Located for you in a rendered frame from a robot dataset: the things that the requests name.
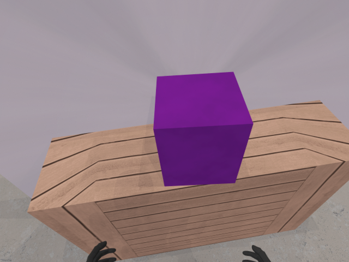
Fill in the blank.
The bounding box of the carton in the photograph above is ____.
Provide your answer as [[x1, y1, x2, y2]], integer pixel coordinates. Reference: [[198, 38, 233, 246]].
[[153, 72, 253, 186]]

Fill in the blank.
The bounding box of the left robot hand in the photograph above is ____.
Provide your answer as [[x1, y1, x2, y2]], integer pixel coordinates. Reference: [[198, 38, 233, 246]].
[[86, 241, 116, 262]]

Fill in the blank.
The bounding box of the right robot hand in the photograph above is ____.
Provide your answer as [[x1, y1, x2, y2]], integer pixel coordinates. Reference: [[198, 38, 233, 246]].
[[242, 245, 271, 262]]

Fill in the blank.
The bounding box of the pedestal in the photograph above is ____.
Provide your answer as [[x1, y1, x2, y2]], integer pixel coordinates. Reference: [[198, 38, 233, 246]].
[[27, 100, 349, 261]]

